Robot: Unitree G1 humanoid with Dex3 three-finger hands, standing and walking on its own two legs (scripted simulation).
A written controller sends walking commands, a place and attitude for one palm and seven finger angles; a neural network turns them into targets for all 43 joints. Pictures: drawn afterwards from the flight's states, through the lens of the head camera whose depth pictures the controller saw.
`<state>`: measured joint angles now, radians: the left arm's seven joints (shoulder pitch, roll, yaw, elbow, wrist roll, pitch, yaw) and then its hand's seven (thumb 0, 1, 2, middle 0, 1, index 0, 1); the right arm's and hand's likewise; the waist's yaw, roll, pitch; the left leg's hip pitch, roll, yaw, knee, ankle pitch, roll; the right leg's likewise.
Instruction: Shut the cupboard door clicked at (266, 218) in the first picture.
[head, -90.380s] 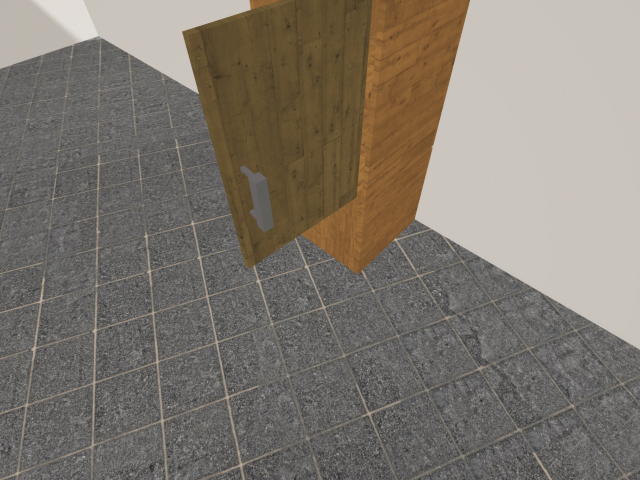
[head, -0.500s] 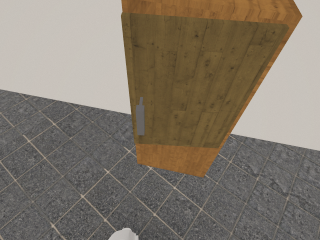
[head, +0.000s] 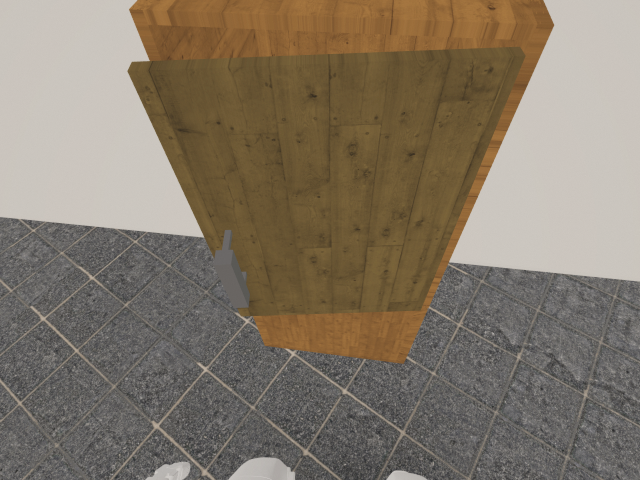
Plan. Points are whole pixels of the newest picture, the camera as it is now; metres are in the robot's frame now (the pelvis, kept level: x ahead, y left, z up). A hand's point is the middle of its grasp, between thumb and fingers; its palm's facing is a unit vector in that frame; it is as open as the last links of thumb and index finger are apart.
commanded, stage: come to a stop and stand still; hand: left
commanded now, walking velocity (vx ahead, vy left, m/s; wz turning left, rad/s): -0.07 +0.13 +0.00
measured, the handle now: (234, 269) +0.44 +0.17 -0.09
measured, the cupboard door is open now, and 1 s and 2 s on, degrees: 9 9 9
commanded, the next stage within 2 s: look again from close up in 0.56 s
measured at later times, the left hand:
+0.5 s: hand out of the picture +0.00 +0.25 -0.15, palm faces -0.01 -0.96 -0.30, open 7.4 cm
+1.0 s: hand out of the picture +0.04 +0.21 -0.15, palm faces -0.03 -0.97 -0.24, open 7.3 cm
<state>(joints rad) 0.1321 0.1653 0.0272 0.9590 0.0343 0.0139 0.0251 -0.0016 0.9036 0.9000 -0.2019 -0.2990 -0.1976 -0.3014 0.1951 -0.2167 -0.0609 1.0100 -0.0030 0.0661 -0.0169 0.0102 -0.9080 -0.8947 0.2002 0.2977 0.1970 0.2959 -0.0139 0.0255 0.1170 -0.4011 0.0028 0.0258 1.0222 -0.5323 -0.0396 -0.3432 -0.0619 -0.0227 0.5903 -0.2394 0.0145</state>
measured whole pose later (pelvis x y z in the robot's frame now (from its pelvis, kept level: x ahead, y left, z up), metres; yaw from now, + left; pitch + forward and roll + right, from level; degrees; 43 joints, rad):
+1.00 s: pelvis +0.00 +0.03 +0.01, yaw -1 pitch +0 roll +1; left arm 0.21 0.17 -0.02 1.09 0.01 -0.01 0.03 0.00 0.92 0.90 -0.20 -0.30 -0.20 -0.30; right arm 0.29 -0.17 0.02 1.11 -0.01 -0.02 -0.02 0.01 -0.91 -0.90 0.20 0.30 0.20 0.30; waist -0.01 0.02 0.05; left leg -0.13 -0.02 0.11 0.38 -0.25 0.04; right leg -0.22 -0.02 -0.02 0.46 -0.23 -0.01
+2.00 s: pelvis -0.06 +0.02 -0.11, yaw +2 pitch +17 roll -2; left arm 0.37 0.21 0.11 -0.02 -0.25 -0.37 -0.22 0.01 0.90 0.90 -0.71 -0.85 -0.70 -0.85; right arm 0.23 -0.17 0.04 0.55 0.02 -0.21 -0.04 0.02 -0.90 -0.89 0.21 0.30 0.20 0.30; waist 0.02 0.03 -0.15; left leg -1.05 0.01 -0.03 1.31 -0.56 0.01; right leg -1.06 -0.01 -0.12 1.25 -0.49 -0.05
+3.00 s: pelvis -0.04 +0.03 -0.11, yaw +1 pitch +20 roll -2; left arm 0.39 0.23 0.14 -0.02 -0.27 -0.44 -0.22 0.01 0.90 0.90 -1.30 -1.50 -1.30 -1.50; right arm 0.24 -0.25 0.00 0.49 0.01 -0.14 -0.04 0.02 -0.90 -0.89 0.20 0.30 0.20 0.30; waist 0.00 0.02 -0.18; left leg -1.05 0.00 -0.02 1.32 -0.60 0.03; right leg -1.06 -0.01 -0.10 1.26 -0.53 -0.03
